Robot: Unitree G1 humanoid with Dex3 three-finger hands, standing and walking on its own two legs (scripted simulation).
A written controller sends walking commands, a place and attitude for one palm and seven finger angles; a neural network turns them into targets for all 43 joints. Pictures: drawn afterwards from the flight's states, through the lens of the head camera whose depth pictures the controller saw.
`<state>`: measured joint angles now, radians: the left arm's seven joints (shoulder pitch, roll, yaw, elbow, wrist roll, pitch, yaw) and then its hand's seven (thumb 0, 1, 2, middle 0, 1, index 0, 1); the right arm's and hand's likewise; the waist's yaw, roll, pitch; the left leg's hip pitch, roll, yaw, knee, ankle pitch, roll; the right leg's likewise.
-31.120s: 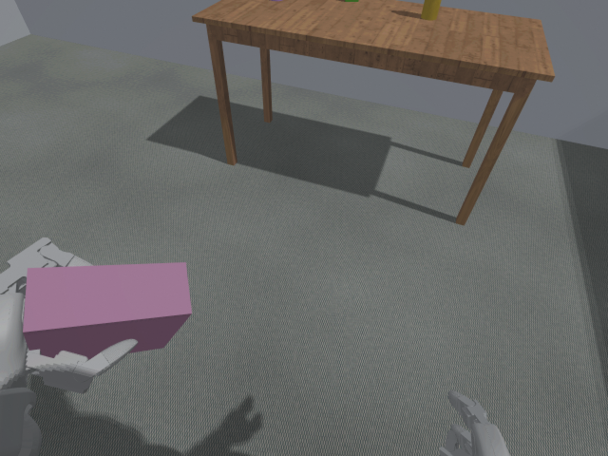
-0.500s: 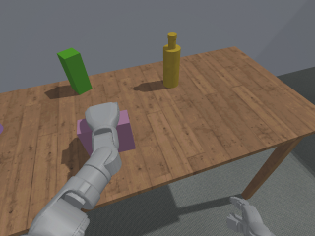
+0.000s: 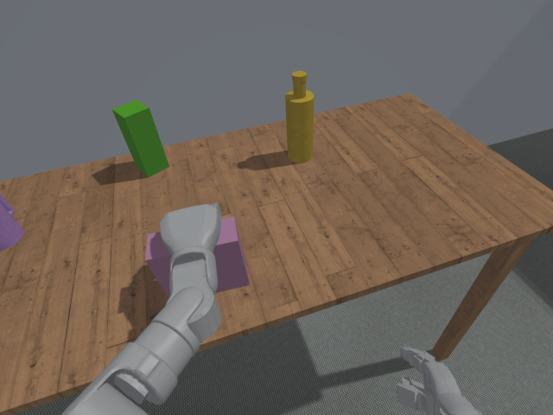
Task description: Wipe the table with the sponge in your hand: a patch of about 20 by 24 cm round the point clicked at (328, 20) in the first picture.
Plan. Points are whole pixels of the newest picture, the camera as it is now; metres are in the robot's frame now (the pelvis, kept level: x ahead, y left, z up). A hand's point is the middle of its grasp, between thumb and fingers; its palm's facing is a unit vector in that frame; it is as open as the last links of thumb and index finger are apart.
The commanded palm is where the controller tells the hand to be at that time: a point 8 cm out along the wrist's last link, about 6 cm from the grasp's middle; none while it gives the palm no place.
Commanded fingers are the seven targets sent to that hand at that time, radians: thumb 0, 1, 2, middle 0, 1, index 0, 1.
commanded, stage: wipe back along the third lane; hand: left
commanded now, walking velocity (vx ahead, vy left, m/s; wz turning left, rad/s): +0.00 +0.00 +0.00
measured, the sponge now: (204, 268) +0.35 +0.17 +0.02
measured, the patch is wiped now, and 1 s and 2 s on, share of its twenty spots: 0.85 0.85 0.85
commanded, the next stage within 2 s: slide back across to the middle lane in 0.32 s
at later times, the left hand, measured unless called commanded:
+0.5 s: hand (208, 263) +0.32 +0.15 +0.06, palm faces +0.03 -0.06 -1.00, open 9.6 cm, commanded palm +0.28 +0.14 +0.10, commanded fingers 0.00 0.10 1.30 -1.20 -1.60 -1.20 -1.60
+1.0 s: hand (174, 273) +0.30 +0.19 +0.07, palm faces +0.02 -0.11 -0.99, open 9.6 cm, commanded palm +0.26 +0.20 +0.12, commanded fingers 0.00 0.10 1.30 -1.20 -1.60 -1.20 -1.60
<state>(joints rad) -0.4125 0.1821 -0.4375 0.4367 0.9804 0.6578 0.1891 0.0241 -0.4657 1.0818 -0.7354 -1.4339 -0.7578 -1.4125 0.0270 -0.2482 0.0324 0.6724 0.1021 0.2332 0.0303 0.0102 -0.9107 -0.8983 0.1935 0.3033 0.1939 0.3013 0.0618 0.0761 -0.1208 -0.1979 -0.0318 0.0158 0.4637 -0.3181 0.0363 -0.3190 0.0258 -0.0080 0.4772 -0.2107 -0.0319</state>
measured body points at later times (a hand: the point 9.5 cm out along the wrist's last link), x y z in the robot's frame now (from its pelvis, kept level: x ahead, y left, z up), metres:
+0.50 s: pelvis -0.01 -0.02 +0.00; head -0.03 -0.06 +0.45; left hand +0.32 +0.15 +0.12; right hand +0.23 -0.23 -0.09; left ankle -0.05 +0.10 -0.74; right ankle +0.02 -0.10 -0.74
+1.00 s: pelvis -0.01 -0.03 +0.00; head -0.04 -0.07 +0.45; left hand +0.29 +0.19 +0.13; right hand +0.21 -0.25 -0.08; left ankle -0.05 +0.10 -0.74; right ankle +0.02 -0.10 -0.74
